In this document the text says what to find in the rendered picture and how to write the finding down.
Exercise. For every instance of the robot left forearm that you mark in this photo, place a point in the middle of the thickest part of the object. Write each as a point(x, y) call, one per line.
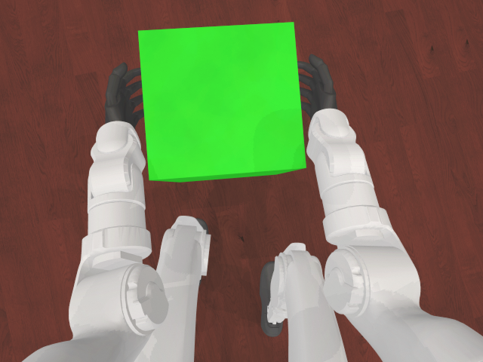
point(117, 234)

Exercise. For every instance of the robot left upper arm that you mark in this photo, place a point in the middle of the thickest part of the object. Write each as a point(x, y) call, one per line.
point(112, 316)

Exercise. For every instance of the robot right foot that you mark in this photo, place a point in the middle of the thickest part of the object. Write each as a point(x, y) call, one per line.
point(270, 329)

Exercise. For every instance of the right robot hand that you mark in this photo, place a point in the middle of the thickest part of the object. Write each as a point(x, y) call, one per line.
point(322, 94)

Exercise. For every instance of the robot right forearm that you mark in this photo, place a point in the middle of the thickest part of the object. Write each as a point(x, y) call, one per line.
point(352, 213)

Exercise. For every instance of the left robot shin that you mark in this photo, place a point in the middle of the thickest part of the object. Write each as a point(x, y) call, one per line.
point(181, 220)

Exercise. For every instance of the carton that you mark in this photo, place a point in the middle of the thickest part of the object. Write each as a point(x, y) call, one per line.
point(221, 102)

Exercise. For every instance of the left robot hand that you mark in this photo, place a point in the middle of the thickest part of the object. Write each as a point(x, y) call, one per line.
point(118, 107)

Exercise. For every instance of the robot right upper arm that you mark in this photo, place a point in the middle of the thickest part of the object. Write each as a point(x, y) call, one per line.
point(377, 288)

